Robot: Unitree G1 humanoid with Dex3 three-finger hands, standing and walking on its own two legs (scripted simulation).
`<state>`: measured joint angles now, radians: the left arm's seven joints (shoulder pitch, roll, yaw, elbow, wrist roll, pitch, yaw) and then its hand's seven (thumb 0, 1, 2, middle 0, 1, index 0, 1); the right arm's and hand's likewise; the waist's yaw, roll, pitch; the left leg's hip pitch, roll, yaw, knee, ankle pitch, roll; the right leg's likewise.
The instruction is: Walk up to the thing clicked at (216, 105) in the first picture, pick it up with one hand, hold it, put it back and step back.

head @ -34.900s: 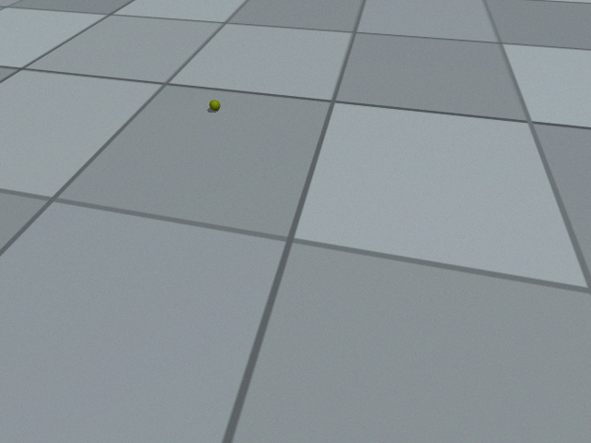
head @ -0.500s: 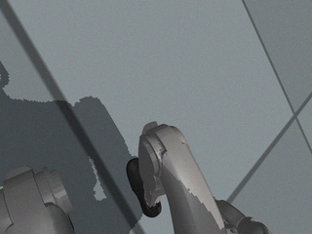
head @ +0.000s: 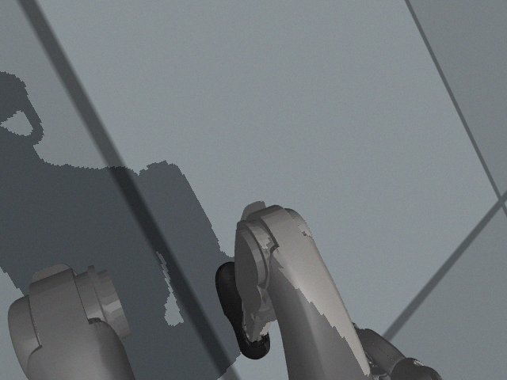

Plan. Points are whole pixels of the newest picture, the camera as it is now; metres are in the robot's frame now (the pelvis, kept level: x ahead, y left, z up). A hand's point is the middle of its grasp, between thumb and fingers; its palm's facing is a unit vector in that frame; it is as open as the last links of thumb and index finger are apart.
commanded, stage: withdraw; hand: left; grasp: from above
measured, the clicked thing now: out of the picture +0.43 +0.35 -0.27
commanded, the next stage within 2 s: home in 0.66 s
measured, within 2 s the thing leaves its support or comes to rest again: neither
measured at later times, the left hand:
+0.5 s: hand out of the picture +0.39 +0.37 -0.07, palm faces -0.51 -0.13 -0.85, open 14.0 cm
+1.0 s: hand out of the picture +0.42 +0.37 -0.10, palm faces -0.35 -0.13 -0.93, open 13.0 cm
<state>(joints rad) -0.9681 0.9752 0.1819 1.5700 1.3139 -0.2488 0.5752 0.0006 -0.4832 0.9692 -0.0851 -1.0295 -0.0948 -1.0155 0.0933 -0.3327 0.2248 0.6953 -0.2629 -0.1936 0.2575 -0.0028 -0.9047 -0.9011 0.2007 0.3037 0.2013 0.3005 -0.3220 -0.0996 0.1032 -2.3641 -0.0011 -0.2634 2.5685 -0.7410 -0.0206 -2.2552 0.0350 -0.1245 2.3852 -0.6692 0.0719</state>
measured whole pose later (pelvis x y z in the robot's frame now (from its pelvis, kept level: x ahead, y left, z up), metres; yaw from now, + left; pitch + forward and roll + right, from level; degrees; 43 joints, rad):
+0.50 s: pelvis -0.02 -0.01 +0.07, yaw +7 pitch +33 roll -8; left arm -0.94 0.81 0.03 1.31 1.18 -0.26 0.14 0.00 -0.51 1.01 -0.10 -1.01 -0.09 -1.02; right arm 0.13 -0.32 0.08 0.66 -0.10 0.00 0.13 0.00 -0.91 -0.90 0.20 0.30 0.20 0.30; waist -0.20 0.01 -0.06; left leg -2.23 0.00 -0.14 2.30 -0.66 -0.01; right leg -2.15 -0.01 -0.05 2.20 -0.64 0.05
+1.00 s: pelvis -0.01 +0.00 +0.04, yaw +6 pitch +35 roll -10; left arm -0.88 0.77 0.15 1.27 1.20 -0.18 0.32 0.00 -0.26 0.88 -0.21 -0.77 -0.19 -0.77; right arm 0.21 -0.24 0.05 0.71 -0.12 -0.02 0.14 0.00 -0.89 -0.90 0.20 0.30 0.20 0.30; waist -0.22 0.03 -0.07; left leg -2.32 -0.01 -0.14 2.37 -0.67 0.01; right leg -2.23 -0.01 -0.03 2.27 -0.65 0.07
